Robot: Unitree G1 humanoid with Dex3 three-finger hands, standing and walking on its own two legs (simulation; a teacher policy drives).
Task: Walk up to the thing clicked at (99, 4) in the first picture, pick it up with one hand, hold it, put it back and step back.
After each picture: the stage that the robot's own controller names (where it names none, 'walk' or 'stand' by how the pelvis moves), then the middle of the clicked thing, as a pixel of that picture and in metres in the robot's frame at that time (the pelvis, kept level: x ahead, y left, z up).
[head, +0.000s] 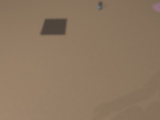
stand; (100, 5) +2.39 -0.30 -0.72
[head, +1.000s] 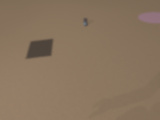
walk; (85, 22) +2.26 +0.10 -0.69
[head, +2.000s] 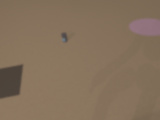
walk; (64, 37) +1.57 +0.36 -0.72
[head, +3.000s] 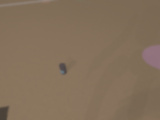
walk; (63, 68) +1.03 +0.27 -0.72
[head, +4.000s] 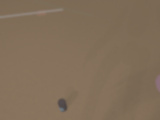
walk; (62, 105) +0.63 +0.23 -0.72
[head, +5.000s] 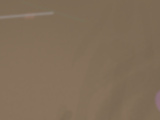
stand; out of the picture +0.41 +0.20 -0.70
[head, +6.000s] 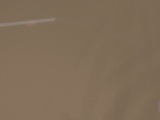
stand; out of the picture +0.38 +0.20 -0.73
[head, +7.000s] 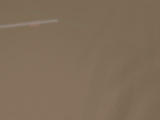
stand; out of the picture +0.36 +0.20 -0.73
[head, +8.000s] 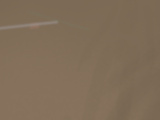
stand; out of the picture +0.36 +0.20 -0.73
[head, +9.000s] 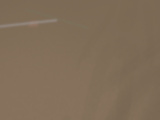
stand; out of the picture +0.35 +0.20 -0.73
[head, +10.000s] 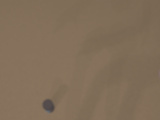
go down; (48, 106) +0.39 +0.21 -0.59
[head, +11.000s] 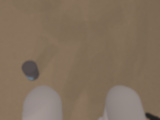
go down; (31, 71) +0.44 +0.24 -0.31
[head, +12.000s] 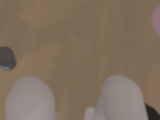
close in; (6, 59) +0.43 +0.27 -0.25
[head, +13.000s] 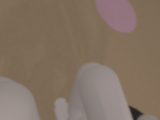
close; out of the picture +0.42 +0.29 -0.22
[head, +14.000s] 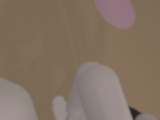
close; out of the picture +0.41 +0.30 -0.22
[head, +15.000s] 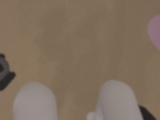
lift; out of the picture +0.35 +0.28 -0.11
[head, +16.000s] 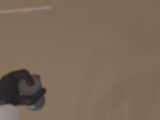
hold; (33, 93) +0.32 +0.18 +0.02
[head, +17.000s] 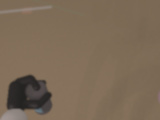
hold; (40, 98) +0.32 +0.17 -0.01
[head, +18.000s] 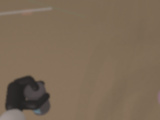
hold; (38, 99) +0.32 +0.17 -0.02
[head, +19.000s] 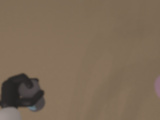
crouch; (33, 96) +0.33 +0.19 -0.06
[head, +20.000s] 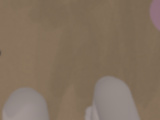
lower; out of the picture +0.47 +0.27 -0.11
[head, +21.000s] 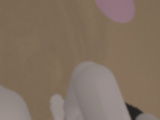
lower; out of the picture +0.42 +0.31 -0.23
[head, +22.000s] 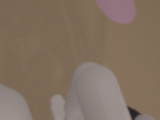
lower; out of the picture +0.42 +0.31 -0.23
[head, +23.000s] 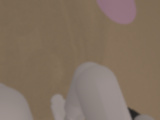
lower; out of the picture +0.42 +0.31 -0.23
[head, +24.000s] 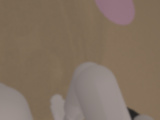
lower; out of the picture +0.42 +0.31 -0.23
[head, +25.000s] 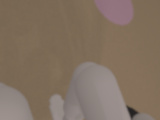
open; out of the picture +0.42 +0.31 -0.23
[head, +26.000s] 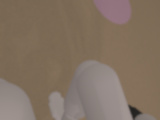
rise; out of the picture +0.41 +0.30 -0.23
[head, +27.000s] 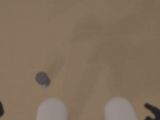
walk; (43, 79) +0.44 +0.23 -0.45
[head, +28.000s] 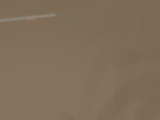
stand; out of the picture +0.38 +0.20 -0.66
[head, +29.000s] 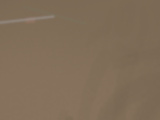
stand; out of the picture +0.38 +0.21 -0.67
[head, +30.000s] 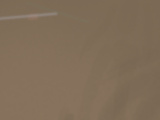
stand; out of the picture +0.39 +0.21 -0.69
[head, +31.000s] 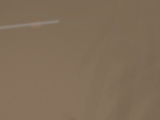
stand; out of the picture +0.40 +0.21 -0.72
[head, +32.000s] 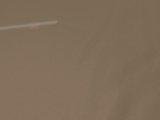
stand; out of the picture +0.37 +0.21 -0.73
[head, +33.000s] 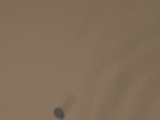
walk; (59, 113) +0.42 +0.20 -0.70
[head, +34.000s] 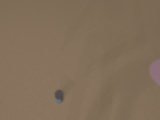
walk; (59, 96) +0.57 +0.14 -0.71
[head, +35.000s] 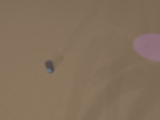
walk; (49, 66) +0.83 +0.30 -0.69
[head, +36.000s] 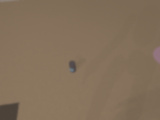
walk; (72, 66) +1.02 +0.17 -0.71
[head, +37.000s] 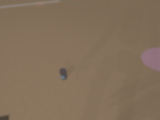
stand; (63, 74) +0.98 +0.21 -0.72
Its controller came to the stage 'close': yes
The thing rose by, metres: 0.70
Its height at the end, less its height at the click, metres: +0.00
